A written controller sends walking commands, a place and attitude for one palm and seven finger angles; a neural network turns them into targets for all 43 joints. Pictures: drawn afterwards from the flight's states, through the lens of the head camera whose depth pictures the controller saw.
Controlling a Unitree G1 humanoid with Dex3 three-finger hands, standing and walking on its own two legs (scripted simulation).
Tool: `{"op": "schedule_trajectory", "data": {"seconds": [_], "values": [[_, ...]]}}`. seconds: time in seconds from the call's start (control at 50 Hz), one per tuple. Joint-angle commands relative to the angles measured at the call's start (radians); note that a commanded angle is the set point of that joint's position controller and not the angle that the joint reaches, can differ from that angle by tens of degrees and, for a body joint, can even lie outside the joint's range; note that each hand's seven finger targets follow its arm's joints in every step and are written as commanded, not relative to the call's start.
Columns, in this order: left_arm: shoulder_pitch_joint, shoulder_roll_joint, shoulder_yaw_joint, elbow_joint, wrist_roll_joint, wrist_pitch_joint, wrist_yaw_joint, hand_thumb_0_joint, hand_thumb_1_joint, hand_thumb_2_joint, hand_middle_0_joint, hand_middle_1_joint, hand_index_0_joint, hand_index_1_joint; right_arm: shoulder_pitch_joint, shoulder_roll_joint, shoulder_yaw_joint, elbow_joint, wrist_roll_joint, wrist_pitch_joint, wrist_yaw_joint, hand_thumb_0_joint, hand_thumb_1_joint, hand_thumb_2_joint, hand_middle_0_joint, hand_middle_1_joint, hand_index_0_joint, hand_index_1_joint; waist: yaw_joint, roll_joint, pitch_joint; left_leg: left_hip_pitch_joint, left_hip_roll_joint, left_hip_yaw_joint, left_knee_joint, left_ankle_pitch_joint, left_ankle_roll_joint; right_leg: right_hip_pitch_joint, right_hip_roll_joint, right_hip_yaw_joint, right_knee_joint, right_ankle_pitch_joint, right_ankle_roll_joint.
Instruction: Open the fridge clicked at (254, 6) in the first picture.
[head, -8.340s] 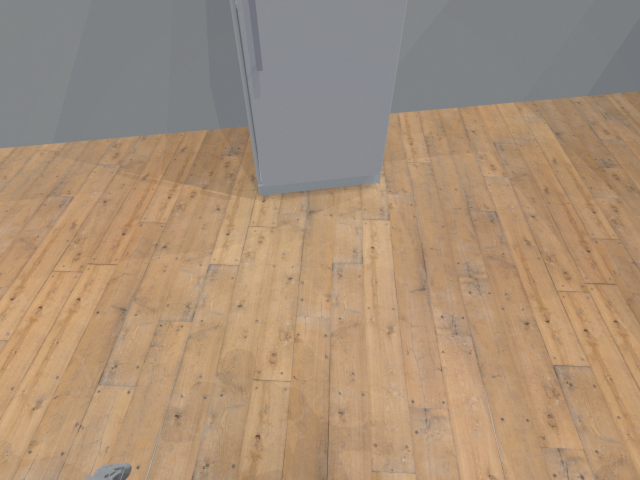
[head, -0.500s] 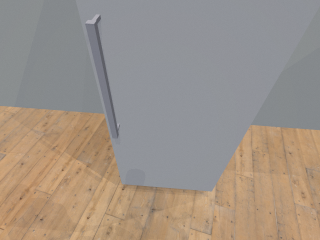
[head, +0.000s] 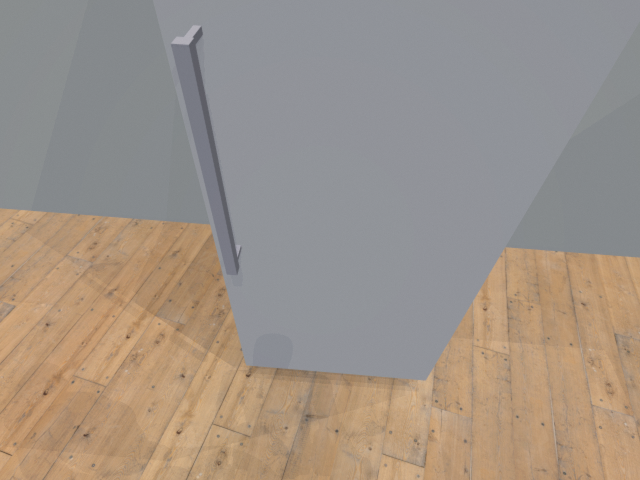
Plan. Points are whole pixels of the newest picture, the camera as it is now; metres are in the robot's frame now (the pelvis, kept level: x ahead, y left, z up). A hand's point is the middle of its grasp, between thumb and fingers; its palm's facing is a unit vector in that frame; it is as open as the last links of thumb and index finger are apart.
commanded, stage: look again from close up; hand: left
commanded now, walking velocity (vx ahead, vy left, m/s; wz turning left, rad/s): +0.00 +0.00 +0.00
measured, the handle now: (218, 177) +0.52 +0.20 +0.09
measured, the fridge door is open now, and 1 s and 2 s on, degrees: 0 0 0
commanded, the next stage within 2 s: raise the hand to about handle height in 0.30 s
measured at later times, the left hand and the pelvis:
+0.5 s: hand out of the picture +0.06 +0.19 -0.14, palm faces +0.19 -0.95 -0.24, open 7.3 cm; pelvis +0.01 +0.00 -0.01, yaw +0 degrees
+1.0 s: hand (174, 440) +0.17 +0.19 -0.03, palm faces +0.09 -0.99 -0.06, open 9.7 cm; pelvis +0.01 -0.02 -0.09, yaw +3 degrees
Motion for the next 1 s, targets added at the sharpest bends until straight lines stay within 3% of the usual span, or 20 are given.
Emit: {"op": "schedule_trajectory", "data": {"seconds": [0.0,0.36,0.38,0.4,0.42,0.44,0.46,0.48,0.52,0.54,0.56,0.6,0.62,0.66,0.7,0.74,0.82,0.9,0.94,0.98], "values": [[0.075,0.077,0.018,-0.019,0.000,-0.018,0.006,0.000,0.900,0.900,-0.200,-0.300,-0.200,-0.300,0.056,-0.094,-0.014,-0.034,0.004,-0.015,-0.001,0.000,-0.900,-0.900,0.200,0.300,0.200,0.300,0.001,0.003,0.056,-0.069,0.092,-0.097,-0.129,-0.075,-0.001,-0.001,-0.053,0.071,-0.085,-0.045,-0.050],[0.072,0.079,0.017,-0.017,-0.001,-0.022,0.007,0.000,0.900,0.900,-0.200,-0.300,-0.200,-0.300,0.054,-0.085,-0.011,-0.026,0.005,-0.019,-0.003,0.000,-0.900,-0.900,0.200,0.300,0.200,0.300,0.002,0.001,0.050,-0.045,0.090,-0.080,-0.106,0.004,-0.003,0.006,-0.056,0.073,-0.087,-0.007,-0.051],[0.109,0.124,0.009,0.023,0.008,-0.026,0.041,0.000,0.900,0.900,-0.200,-0.300,-0.200,-0.300,-0.072,-0.143,-0.015,-0.098,0.011,-0.023,0.005,0.000,-0.900,-0.900,0.200,0.300,0.200,0.300,0.038,0.040,0.075,-0.064,0.099,-0.032,0.074,0.000,-0.031,-0.043,-0.090,0.111,-0.085,0.127,-0.052],[-0.657,0.294,0.052,-1.603,-0.224,-0.248,0.032,0.000,0.877,0.890,-0.202,-0.315,-0.202,-0.315,-0.055,-0.316,-0.019,-0.473,0.046,-0.167,-0.043,0.000,-0.900,-0.900,0.200,0.300,0.200,0.300,-0.130,0.238,-0.431,0.214,0.001,-0.016,-0.040,0.035,-0.003,0.059,0.017,0.011,0.018,0.070,-0.053],[-0.260,0.265,0.101,-1.322,-0.141,-0.194,0.100,0.000,0.853,0.880,-0.203,-0.330,-0.203,-0.330,-0.132,-0.222,0.005,-0.401,0.060,-0.263,-0.077,0.000,-0.900,-0.900,0.200,0.300,0.200,0.300,-0.021,0.253,-0.397,0.144,0.029,-0.010,-0.065,-0.054,-0.001,0.028,0.049,-0.027,0.095,-0.062,-0.076],[0.035,0.068,-0.011,-1.105,-0.148,-0.058,0.132,0.000,0.830,0.870,-0.205,-0.345,-0.205,-0.345,-0.115,-0.187,-0.010,-0.413,0.076,-0.287,-0.065,0.000,-0.900,-0.900,0.200,0.300,0.200,0.300,-0.034,0.201,-0.157,-0.065,0.038,-0.068,-0.086,-0.207,-0.027,-0.073,0.045,-0.068,0.098,-0.150,-0.059],[0.019,-0.046,-0.103,-1.131,-0.175,-0.034,0.119,0.000,0.807,0.860,-0.207,-0.360,-0.207,-0.360,-0.086,-0.198,-0.008,-0.402,0.096,-0.305,-0.067,0.000,-0.900,-0.900,0.200,0.300,0.200,0.300,-0.057,0.094,-0.056,-0.103,0.026,-0.067,-0.063,-0.245,-0.019,-0.121,0.054,-0.067,0.084,-0.153,-0.051],[-0.006,-0.036,-0.116,-1.224,-0.196,-0.082,0.106,0.000,0.783,0.850,-0.208,-0.375,-0.208,-0.375,-0.117,-0.230,-0.017,-0.448,0.091,-0.334,-0.075,0.000,-0.900,-0.900,0.200,0.300,0.200,0.300,-0.064,0.071,0.012,-0.125,0.021,-0.082,-0.026,-0.263,-0.011,-0.165,0.052,-0.061,0.077,-0.201,-0.044],[0.026,-0.004,-0.079,-1.176,-0.183,-0.175,0.084,0.000,0.737,0.830,-0.212,-0.405,-0.212,-0.405,-0.118,-0.256,-0.031,-0.492,0.057,-0.361,-0.071,0.000,-0.900,-0.900,0.200,0.300,0.200,0.300,-0.081,-0.109,0.035,-0.216,0.000,-0.085,0.087,-0.292,-0.011,-0.295,0.052,-0.059,0.109,-0.332,-0.033],[0.044,-0.004,-0.056,-1.096,-0.174,-0.228,0.054,0.000,0.713,0.820,-0.213,-0.420,-0.213,-0.420,-0.116,-0.258,-0.045,-0.519,0.048,-0.367,-0.059,0.000,-0.900,-0.900,0.200,0.300,0.200,0.300,-0.072,-0.123,0.041,-0.263,-0.016,-0.073,0.148,-0.280,-0.018,-0.344,0.048,-0.052,0.133,-0.362,-0.035],[0.116,0.002,-0.005,-1.033,-0.182,-0.294,0.014,0.000,0.690,0.810,-0.215,-0.435,-0.215,-0.435,-0.117,-0.249,-0.060,-0.536,0.033,-0.367,-0.046,0.000,-0.900,-0.900,0.200,0.300,0.200,0.300,-0.036,-0.208,-0.007,-0.320,-0.015,-0.061,0.200,-0.264,-0.027,-0.384,0.050,-0.055,0.178,-0.402,-0.036],[0.297,0.004,0.061,-0.935,-0.225,-0.442,-0.108,0.000,0.643,0.790,-0.218,-0.465,-0.218,-0.465,-0.155,-0.241,-0.084,-0.590,0.022,-0.361,-0.012,0.000,-0.900,-0.900,0.200,0.300,0.200,0.300,0.026,-0.277,-0.049,-0.442,-0.018,-0.037,0.309,-0.252,-0.036,-0.445,0.049,-0.032,0.260,-0.440,-0.042],[0.333,0.039,0.114,-0.931,-0.248,-0.518,-0.176,0.000,0.620,0.780,-0.220,-0.480,-0.220,-0.480,-0.172,-0.243,-0.095,-0.616,0.020,-0.349,0.006,0.000,-0.900,-0.900,0.200,0.300,0.200,0.300,0.041,-0.255,-0.077,-0.488,-0.024,-0.029,0.355,-0.234,-0.040,-0.439,0.046,-0.013,0.297,-0.413,-0.049],[0.334,0.152,0.222,-0.958,-0.263,-0.627,-0.317,0.000,0.573,0.760,-0.223,-0.510,-0.223,-0.510,-0.195,-0.256,-0.109,-0.684,0.025,-0.320,0.037,0.000,-0.900,-0.900,0.200,0.300,0.200,0.300,0.057,-0.078,-0.138,-0.508,-0.035,-0.013,0.432,-0.158,-0.041,-0.406,0.036,0.010,0.390,-0.264,-0.073],[0.343,0.194,0.278,-1.022,-0.269,-0.604,-0.356,0.000,0.527,0.740,-0.227,-0.540,-0.227,-0.540,-0.224,-0.245,-0.113,-0.747,0.037,-0.292,0.028,0.000,-0.900,-0.900,0.200,0.300,0.200,0.300,0.083,-0.043,-0.240,-0.534,-0.036,0.008,0.465,-0.115,-0.020,-0.381,0.038,0.033,0.449,-0.166,-0.066],[0.279,0.199,0.283,-1.177,-0.307,-0.548,-0.357,0.000,0.480,0.720,-0.230,-0.570,-0.230,-0.570,-0.216,-0.237,-0.108,-0.788,0.038,-0.260,0.017,0.000,-0.900,-0.900,0.200,0.300,0.200,0.300,0.081,0.066,-0.291,-0.505,-0.031,0.000,0.474,-0.082,-0.015,-0.379,0.050,0.032,0.484,-0.112,-0.065],[0.114,0.204,0.268,-1.449,-0.314,-0.547,-0.308,0.000,0.387,0.680,-0.237,-0.630,-0.237,-0.630,-0.155,-0.219,-0.095,-0.789,0.035,-0.239,-0.011,0.000,-0.900,-0.900,0.200,0.300,0.200,0.300,0.003,0.126,-0.349,-0.453,0.000,-0.037,0.533,-0.022,0.000,-0.447,0.065,0.030,0.496,-0.039,-0.053],[0.016,0.188,0.190,-1.469,-0.314,-0.581,-0.356,0.000,0.293,0.640,-0.243,-0.690,-0.243,-0.690,-0.121,-0.231,-0.077,-0.737,0.030,-0.259,-0.026,0.000,-0.900,-0.900,0.200,0.300,0.200,0.300,-0.070,0.117,-0.322,-0.464,0.014,-0.066,0.591,-0.042,0.007,-0.543,0.078,0.026,0.504,-0.060,-0.048],[0.014,0.215,0.209,-1.394,-0.329,-0.542,-0.405,0.000,0.247,0.620,-0.247,-0.720,-0.247,-0.720,-0.129,-0.243,-0.068,-0.723,0.037,-0.271,-0.036,0.000,-0.900,-0.900,0.200,0.300,0.200,0.300,-0.067,0.105,-0.296,-0.493,0.013,-0.075,0.597,-0.066,0.008,-0.535,0.082,0.035,0.490,-0.094,-0.054],[0.063,0.244,0.257,-1.354,-0.339,-0.474,-0.437,0.000,0.200,0.600,-0.250,-0.750,-0.250,-0.750,-0.132,-0.248,-0.070,-0.726,0.049,-0.273,-0.043,0.000,-0.900,-0.900,0.200,0.300,0.200,0.300,-0.049,0.061,-0.359,-0.491,0.011,-0.070,0.578,-0.070,0.009,-0.482,0.072,0.044,0.462,-0.110,-0.045]]}}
